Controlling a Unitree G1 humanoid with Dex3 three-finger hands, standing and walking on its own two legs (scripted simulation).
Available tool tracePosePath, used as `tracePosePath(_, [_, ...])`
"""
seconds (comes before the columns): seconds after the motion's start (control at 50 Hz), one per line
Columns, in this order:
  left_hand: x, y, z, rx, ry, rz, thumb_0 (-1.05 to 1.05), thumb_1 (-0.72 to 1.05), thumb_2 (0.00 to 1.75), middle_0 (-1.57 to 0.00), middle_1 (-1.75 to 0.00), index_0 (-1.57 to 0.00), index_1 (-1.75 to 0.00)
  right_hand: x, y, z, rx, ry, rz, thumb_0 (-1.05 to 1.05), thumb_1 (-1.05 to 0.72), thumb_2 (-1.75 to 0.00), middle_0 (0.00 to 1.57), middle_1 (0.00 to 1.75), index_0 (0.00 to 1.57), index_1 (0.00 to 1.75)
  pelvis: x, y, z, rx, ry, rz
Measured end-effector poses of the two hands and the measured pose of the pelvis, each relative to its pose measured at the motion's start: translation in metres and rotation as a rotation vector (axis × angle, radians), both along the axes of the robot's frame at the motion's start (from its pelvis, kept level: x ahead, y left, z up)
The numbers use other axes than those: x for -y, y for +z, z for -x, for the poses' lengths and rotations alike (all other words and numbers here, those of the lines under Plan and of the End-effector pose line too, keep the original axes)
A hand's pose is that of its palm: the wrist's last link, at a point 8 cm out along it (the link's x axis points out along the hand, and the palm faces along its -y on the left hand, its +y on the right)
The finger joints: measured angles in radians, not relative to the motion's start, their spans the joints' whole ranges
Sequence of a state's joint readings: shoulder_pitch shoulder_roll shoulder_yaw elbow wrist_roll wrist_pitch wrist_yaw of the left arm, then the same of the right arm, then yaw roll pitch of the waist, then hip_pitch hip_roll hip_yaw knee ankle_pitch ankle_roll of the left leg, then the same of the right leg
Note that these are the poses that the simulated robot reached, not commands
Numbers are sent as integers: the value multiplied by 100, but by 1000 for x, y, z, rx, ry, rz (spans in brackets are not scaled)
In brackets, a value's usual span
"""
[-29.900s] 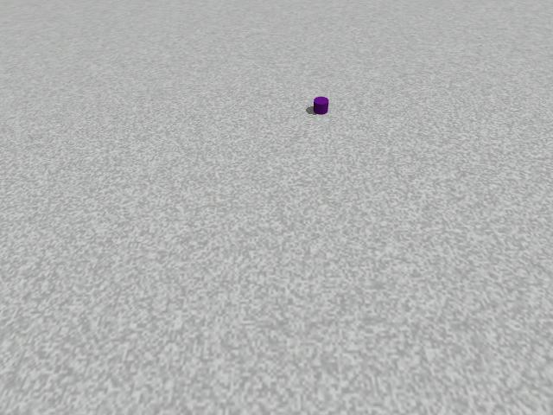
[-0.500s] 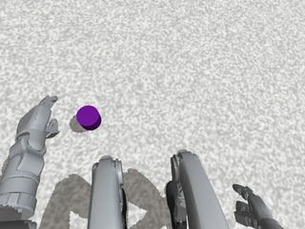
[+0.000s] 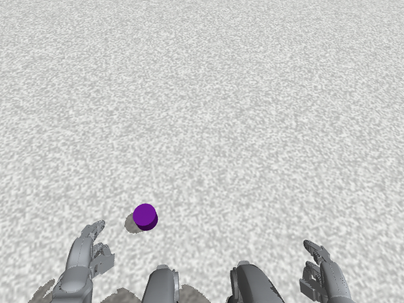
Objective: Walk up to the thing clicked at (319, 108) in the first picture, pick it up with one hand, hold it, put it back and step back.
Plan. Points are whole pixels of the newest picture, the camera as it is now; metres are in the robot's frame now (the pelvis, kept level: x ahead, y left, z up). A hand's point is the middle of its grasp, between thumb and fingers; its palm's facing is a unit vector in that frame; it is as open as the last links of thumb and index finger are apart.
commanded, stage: home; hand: left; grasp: from above
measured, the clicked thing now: (145, 217) +0.51 +0.22 -0.61
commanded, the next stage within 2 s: none
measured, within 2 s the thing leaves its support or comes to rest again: neither
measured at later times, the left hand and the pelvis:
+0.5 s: hand (93, 280) +0.19 +0.19 +0.02, palm faces +0.09 -0.98 -0.20, open 7.4 cm; pelvis +0.04 +0.00 +0.07, yaw +2 degrees
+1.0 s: hand (95, 276) +0.20 +0.18 +0.02, palm faces +0.07 -0.98 -0.20, open 7.4 cm; pelvis +0.04 +0.00 +0.07, yaw +1 degrees
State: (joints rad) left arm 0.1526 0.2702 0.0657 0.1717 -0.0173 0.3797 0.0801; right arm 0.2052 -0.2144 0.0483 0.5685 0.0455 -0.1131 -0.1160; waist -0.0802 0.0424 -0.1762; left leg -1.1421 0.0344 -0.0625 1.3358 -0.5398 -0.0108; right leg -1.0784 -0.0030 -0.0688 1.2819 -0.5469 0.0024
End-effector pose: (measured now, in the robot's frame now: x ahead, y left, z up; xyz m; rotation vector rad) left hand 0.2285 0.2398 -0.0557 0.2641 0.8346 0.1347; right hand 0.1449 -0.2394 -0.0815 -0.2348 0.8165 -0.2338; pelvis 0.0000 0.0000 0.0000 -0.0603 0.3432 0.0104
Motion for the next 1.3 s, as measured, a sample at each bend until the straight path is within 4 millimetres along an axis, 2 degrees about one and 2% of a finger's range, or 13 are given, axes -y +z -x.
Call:
tracePosePath(0.12, [6, 44, 18, -3, 58, 64, 1, 90, 90, -21, -30, -20, -29, 3, 40, -6, 54, -27, 26, 1, -90, -89, 21, 30, 20, 30, 1, 34, -18, 64, 11, -5])
tracePosePath(0.22, [8, 78, 32, 11, 66, 76, 1, 90, 90, -21, -30, -20, -29, 3, 67, -17, 118, -36, 39, 1, -90, -89, 20, 30, 20, 30, 0, 54, -31, 106, 16, -8])
tracePosePath(0.36, [7, 104, 47, 27, 67, 73, 1, 90, 90, -20, -30, -20, -29, -2, 89, -41, 214, -12, 36, 1, -90, -89, 20, 30, 20, 30, -2, 66, -42, 149, 21, -14])
tracePosePath(0.46, [6, 106, 53, 19, 72, 78, 1, 91, 90, -20, -30, -20, -29, -7, 96, -55, 260, 23, 33, 1, -90, -89, 20, 30, 20, 30, -1, 68, -42, 166, 26, -18])
tracePosePath(0.56, [7, 101, 54, 11, 76, 90, 1, 91, 90, -20, -30, -20, -29, -9, 98, -60, 269, 54, 41, 1, -90, -89, 21, 30, 20, 30, 0, 67, -40, 171, 30, -19])
tracePosePath(0.96, [7, 102, 48, 21, 57, 82, 1, 91, 90, -20, -30, -20, -29, -6, 87, -41, 205, 24, 43, 2, -90, -89, 21, 30, 20, 30, -2, 68, -42, 173, 21, -19])
tracePosePath(1.3, [8, 101, 51, 21, 59, 88, 1, 91, 90, -20, -30, -20, -29, -4, 91, -46, 228, 35, 50, 2, -90, -89, 21, 30, 20, 30, -1, 67, -39, 176, 22, -19])
